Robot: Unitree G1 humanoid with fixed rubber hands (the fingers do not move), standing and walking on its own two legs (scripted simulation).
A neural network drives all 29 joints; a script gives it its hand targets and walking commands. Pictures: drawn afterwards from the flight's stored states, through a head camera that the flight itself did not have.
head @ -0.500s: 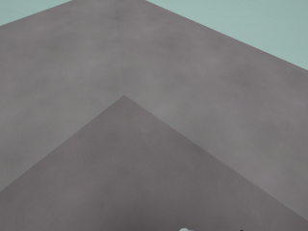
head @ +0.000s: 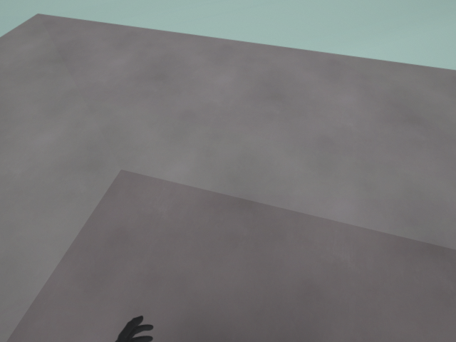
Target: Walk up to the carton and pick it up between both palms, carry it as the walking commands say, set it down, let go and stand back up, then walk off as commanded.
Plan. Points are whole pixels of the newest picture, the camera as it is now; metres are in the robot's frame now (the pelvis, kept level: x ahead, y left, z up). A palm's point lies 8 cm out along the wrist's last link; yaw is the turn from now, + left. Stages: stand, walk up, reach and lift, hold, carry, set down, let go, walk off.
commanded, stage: walk up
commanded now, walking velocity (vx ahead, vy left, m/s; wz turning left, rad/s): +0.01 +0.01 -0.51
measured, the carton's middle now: out of the picture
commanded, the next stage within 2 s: none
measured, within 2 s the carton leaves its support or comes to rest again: neither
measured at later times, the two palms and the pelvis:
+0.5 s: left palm out of the picture +0.07 +0.32 -0.12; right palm out of the picture +0.04 -0.19 -0.10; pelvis -0.02 +0.07 +0.01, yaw -12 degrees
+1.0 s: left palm (75, 336) +0.16 +0.29 -0.11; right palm out of the picture -0.16 -0.09 -0.10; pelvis -0.06 +0.14 +0.02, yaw -28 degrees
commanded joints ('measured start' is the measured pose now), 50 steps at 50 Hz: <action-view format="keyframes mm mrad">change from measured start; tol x16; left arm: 1 199 293 67 -40 -4 -67 58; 50 21 147 46 -136 6 -3 9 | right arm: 1 -59 -19 12 -116 5 9 -4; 19 -105 -45 -6 -115 35 25 12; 23 -11 -268 -48 -122 -1 15 -5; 32 -146 -139 -8 -198 -3 -1 -2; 50 83 -196 -44 -141 -22 -3 5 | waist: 1 95 -318 -196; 7 63 -76 -156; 18 69 -383 -153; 21 -19 -146 -121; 23 -20 302 -154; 27 28 57 9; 50 -9 128 -115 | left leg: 1 -339 10 -286 487 -210 -76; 15 -234 -45 -340 192 13 -127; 20 84 -73 -326 -164 87 -92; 22 298 256 -684 -473 204 -8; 23 204 424 -713 -443 328 96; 27 -97 228 -471 -483 212 40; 34 46 144 -357 -446 180 15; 45 351 264 -319 -276 819 130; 50 199 280 -298 -323 580 114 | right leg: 1 265 -370 483 -316 913 -237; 12 132 -179 353 -350 386 -180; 19 5 -216 444 -295 410 -170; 21 -156 -116 419 -213 101 -87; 23 -369 40 84 338 -249 31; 33 -224 16 73 617 126 67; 50 -62 -3 6 175 -72 11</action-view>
